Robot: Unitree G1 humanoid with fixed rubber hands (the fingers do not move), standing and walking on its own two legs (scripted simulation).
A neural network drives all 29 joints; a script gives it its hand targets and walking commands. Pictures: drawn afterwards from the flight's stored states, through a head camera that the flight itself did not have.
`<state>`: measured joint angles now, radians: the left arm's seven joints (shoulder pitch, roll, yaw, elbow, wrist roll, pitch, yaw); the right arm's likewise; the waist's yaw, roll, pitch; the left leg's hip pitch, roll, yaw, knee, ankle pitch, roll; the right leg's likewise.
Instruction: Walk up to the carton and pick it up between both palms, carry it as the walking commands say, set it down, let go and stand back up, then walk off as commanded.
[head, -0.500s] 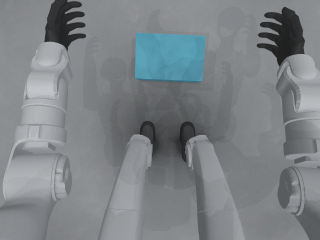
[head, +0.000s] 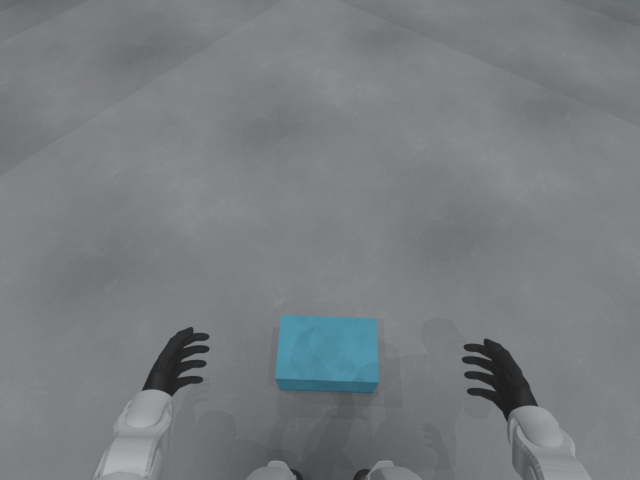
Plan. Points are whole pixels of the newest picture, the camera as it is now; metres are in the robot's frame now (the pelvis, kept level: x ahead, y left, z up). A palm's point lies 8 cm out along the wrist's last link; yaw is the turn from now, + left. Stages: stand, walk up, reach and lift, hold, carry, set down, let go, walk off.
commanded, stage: let go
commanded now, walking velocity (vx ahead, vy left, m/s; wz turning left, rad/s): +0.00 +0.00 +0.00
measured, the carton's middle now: (327, 355) +0.45 +0.00 -0.68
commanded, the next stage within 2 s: stand in 0.62 s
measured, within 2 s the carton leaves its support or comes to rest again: neither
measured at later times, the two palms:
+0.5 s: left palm (137, 427) +0.20 +0.23 -0.05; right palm (524, 419) +0.21 -0.22 -0.05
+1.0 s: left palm out of the picture +0.15 +0.29 -0.07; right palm (597, 469) +0.16 -0.29 -0.06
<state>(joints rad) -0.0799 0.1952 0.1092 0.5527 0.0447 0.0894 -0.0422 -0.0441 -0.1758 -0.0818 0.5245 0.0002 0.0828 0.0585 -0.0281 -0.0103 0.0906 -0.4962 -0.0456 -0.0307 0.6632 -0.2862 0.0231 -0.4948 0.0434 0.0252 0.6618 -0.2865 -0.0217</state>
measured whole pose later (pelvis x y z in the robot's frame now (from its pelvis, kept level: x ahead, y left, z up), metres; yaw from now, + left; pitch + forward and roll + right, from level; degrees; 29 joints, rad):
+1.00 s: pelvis +0.05 +0.00 +0.02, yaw -1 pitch -2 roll +0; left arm 0.28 0.34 0.04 0.81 0.04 -0.01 0.00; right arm 0.27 -0.34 -0.06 0.78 -0.04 -0.01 0.00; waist 0.01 0.00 -0.14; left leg -0.14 -0.04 -0.02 0.46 -0.29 0.03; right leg -0.15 0.04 0.04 0.46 -0.29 -0.02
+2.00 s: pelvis +0.00 +0.01 +0.02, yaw -2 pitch -4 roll +0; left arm 0.22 0.35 -0.01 1.10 0.02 -0.03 0.00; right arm 0.20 -0.35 0.00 1.08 0.00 -0.03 0.00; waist 0.01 -0.01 -0.04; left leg -0.14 -0.05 -0.01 0.37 -0.18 0.04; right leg -0.15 0.03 0.07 0.38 -0.17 0.00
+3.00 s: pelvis +0.01 +0.01 +0.02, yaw +4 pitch -1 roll -1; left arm 0.21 0.28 -0.01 1.10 0.02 0.02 0.04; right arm 0.18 -0.29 0.00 1.09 0.01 0.05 0.01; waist -0.01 0.02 0.02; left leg -0.25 -0.08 -0.11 0.50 -0.22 0.03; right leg -0.22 0.00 -0.03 0.48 -0.24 0.00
